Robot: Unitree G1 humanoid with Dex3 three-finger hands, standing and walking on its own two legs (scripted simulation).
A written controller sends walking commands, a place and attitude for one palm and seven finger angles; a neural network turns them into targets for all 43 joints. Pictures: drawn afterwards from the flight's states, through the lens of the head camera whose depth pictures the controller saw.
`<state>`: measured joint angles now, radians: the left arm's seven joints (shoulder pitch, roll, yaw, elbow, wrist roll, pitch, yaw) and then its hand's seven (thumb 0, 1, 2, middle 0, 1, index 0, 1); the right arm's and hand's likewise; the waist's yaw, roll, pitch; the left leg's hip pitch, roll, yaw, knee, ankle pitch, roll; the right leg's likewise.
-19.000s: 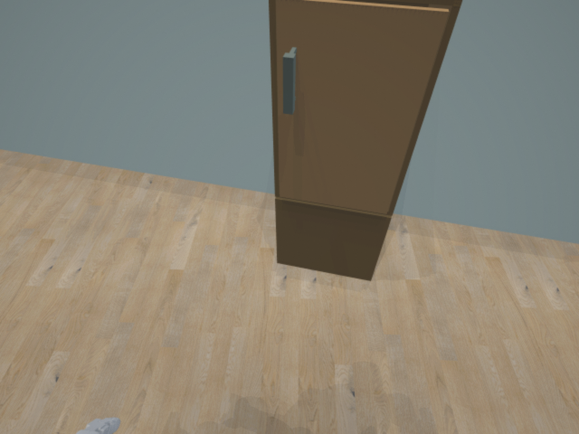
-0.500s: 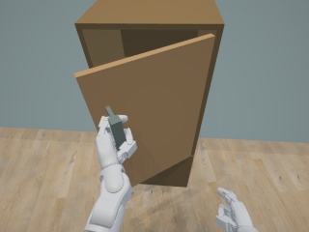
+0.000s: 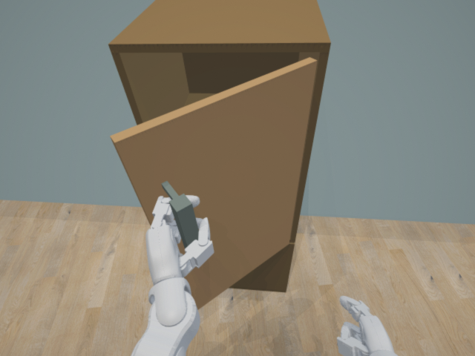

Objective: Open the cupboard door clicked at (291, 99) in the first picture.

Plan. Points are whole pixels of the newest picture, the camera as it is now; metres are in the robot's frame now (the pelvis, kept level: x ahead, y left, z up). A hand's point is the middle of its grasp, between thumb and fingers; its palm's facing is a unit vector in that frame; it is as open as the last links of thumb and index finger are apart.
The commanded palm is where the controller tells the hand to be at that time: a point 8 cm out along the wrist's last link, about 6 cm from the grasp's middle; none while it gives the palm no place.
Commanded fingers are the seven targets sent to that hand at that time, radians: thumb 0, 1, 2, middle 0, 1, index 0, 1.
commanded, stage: open thumb and fingers to let go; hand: left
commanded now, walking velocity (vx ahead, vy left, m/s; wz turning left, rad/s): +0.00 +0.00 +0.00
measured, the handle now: (182, 221) +0.31 +0.11 +0.10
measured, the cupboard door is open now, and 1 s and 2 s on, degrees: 42 47 47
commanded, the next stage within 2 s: slide the hand sideways off the handle in 0.68 s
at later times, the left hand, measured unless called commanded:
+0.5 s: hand (197, 239) +0.27 +0.08 +0.10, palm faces +0.27 -0.96 -0.03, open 13.9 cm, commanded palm +0.22 +0.10 +0.10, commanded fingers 0.00 -0.50 0.30 -0.21 -0.65 -0.21 -0.65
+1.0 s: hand (205, 266) +0.23 +0.06 +0.10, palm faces -0.17 -0.98 -0.03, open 16.1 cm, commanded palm +0.21 +0.10 +0.10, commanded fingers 0.00 -0.50 0.30 -0.15 -0.30 -0.15 -0.30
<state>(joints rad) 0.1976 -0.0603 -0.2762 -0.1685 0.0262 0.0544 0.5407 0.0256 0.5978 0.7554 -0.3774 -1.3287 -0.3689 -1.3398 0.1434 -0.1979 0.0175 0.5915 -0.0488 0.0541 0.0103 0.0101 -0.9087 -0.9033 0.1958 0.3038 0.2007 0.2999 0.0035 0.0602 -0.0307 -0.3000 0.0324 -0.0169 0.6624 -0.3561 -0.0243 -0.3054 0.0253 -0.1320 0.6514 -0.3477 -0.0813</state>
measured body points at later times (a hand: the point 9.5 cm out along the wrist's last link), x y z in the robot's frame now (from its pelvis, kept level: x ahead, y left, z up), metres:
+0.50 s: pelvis +0.00 +0.02 +0.00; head -0.01 +0.00 +0.45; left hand +0.25 +0.13 +0.11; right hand +0.19 -0.18 -0.09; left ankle +0.00 +0.14 -0.72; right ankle +0.01 -0.06 -0.72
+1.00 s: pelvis -0.02 +0.03 -0.01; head -0.02 +0.01 +0.44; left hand +0.23 +0.12 +0.10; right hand +0.17 -0.18 -0.09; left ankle +0.00 +0.14 -0.72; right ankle +0.01 -0.06 -0.72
